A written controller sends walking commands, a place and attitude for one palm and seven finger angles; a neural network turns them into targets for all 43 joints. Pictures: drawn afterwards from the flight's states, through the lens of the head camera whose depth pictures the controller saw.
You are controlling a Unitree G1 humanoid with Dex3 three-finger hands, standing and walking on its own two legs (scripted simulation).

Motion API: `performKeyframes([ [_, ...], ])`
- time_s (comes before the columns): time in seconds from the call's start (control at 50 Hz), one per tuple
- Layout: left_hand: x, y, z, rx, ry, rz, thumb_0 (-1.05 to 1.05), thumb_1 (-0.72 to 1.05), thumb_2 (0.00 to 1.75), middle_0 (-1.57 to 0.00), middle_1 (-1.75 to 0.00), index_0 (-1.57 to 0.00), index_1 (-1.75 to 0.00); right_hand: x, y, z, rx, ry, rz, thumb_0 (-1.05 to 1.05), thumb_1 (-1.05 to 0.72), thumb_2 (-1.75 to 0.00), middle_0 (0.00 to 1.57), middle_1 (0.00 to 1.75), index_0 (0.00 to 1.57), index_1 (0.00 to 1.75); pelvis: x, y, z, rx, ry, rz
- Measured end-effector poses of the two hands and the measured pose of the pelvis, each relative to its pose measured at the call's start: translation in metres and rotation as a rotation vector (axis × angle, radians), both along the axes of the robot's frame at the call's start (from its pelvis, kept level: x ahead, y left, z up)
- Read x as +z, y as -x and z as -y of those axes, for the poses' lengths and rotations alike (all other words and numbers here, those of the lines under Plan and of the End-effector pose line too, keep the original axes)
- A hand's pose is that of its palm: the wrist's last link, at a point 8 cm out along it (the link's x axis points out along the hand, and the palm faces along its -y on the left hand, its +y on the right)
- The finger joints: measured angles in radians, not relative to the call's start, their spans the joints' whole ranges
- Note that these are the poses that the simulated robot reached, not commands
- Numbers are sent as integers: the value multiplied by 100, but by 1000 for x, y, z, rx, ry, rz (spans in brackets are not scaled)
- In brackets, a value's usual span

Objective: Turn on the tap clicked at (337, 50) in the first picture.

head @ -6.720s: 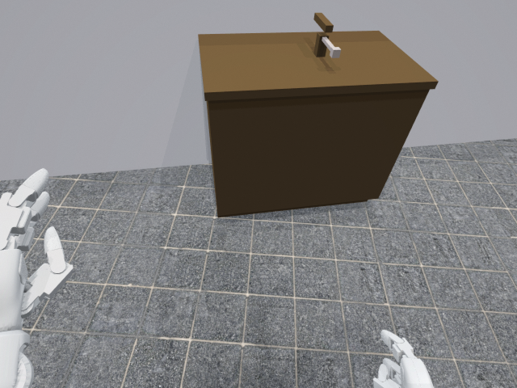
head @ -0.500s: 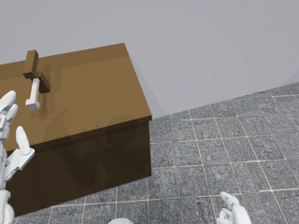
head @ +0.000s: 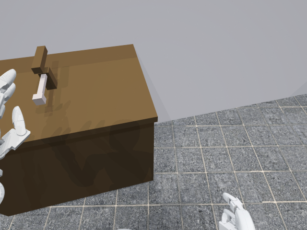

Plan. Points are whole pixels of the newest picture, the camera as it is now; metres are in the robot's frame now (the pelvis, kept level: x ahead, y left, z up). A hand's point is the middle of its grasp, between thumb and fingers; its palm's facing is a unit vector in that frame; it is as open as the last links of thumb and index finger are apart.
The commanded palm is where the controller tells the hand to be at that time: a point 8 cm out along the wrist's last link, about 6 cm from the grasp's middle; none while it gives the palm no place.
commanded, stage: come to a stop and stand still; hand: left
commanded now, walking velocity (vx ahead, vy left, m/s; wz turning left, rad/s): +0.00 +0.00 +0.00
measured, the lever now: (39, 99) +0.44 +0.44 +0.04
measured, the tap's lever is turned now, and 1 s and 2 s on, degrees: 0 0 0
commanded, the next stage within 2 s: look again from close up in 1.40 s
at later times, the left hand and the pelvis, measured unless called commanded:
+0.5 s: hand (15, 145) +0.21 +0.29 +0.17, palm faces +0.37 -0.85 -0.36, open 7.4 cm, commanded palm +0.15 +0.32 +0.18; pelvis -0.01 +0.04 +0.00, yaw +0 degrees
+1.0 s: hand (30, 127) +0.26 +0.30 +0.16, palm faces +0.36 -0.86 -0.37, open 7.4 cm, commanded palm +0.20 +0.33 +0.18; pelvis +0.04 +0.05 +0.01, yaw +0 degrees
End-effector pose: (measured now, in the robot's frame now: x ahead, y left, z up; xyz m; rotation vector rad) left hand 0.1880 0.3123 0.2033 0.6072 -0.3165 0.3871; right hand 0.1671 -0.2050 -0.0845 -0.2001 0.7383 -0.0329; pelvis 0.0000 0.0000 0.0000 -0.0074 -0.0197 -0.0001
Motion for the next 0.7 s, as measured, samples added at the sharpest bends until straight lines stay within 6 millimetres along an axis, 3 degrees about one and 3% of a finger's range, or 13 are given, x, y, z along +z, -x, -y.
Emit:
performKeyframes([
  [0.06, -7, 2, -8, 40, 88, 22, 2, 89, 90, -21, -31, -22, -30, 3, 13, 12, -14, 4, 8, 1, -90, -90, 21, 30, 21, 30, 0, 8, -2, -2, -1, 15],
  [0.16, -32, 19, 21, -87, 179, -31, 2, 90, 90, -20, -31, -21, -30, 17, 33, 28, -65, 70, 34, 1, -90, -90, 21, 30, 21, 30, 1, 15, -11, -16, 3, 19],
  [0.2, -39, 25, 24, -129, 193, -50, 2, 90, 90, -21, -31, -21, -30, 23, 39, 29, -82, 105, 38, 1, -90, -90, 21, 30, 21, 30, 1, 17, -15, -26, 7, 18],
  [0.34, -32, 18, -12, -112, 170, 28, 2, 89, 90, -21, -31, -22, -30, 34, 49, 9, -77, 144, 34, 1, -90, -90, 20, 30, 20, 30, 3, 21, -31, -20, 26, 26],
  [0.44, -20, 16, -23, -102, 135, 77, 2, 89, 90, -21, -31, -21, -30, 32, 40, -19, -36, 87, 58, 1, -90, -90, 20, 30, 20, 30, 3, 20, -40, -10, 19, 19],
  [0.54, -23, 19, -24, -106, 131, 34, 2, 90, 90, -21, -31, -21, -30, 27, 25, -44, 11, 43, 52, 1, -90, -90, 21, 30, 21, 30, 5, 10, -48, -7, 23, 7],
  [0.7, -32, 3, -38, -33, 179, -12, 2, 89, 90, -21, -31, -21, -30, 25, -9, -62, 62, 32, 42, 1, -90, -90, 21, 30, 21, 30, 8, -10, -54, -1, 19, -7],
])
